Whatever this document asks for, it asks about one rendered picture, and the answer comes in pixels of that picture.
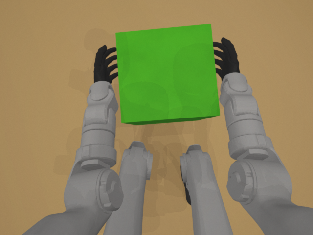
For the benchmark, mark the right robot forearm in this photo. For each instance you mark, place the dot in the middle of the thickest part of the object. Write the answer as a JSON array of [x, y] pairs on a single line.
[[247, 136]]

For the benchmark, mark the robot left upper arm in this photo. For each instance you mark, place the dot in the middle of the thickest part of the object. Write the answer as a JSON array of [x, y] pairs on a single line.
[[90, 199]]

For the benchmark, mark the right robot thigh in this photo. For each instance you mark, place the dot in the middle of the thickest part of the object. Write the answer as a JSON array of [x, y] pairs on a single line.
[[208, 210]]

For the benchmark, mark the left robot hand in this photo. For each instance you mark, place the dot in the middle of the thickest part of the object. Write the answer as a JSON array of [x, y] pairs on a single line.
[[101, 69]]

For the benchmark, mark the right robot hand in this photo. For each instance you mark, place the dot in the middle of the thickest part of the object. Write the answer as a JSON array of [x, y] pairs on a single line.
[[229, 62]]

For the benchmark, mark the left robot forearm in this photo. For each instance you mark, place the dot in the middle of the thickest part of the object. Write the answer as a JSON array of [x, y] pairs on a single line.
[[98, 132]]

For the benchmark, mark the carton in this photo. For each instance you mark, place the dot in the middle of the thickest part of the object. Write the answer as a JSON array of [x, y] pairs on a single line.
[[167, 75]]

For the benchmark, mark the left robot shin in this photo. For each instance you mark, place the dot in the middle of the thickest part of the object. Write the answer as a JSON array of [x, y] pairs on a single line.
[[135, 144]]

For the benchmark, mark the robot right upper arm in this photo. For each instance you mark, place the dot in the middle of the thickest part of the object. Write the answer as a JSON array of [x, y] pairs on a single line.
[[264, 190]]

